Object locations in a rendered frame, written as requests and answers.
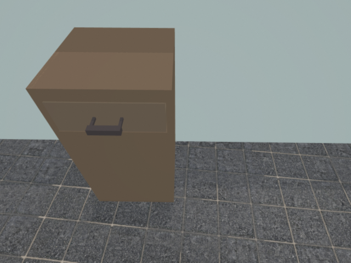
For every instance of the handle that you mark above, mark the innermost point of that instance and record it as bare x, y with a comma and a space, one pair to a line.
114, 130

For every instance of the cabinet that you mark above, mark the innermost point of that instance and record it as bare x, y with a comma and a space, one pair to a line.
110, 64

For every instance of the drawer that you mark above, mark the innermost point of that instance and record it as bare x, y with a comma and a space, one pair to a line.
137, 116

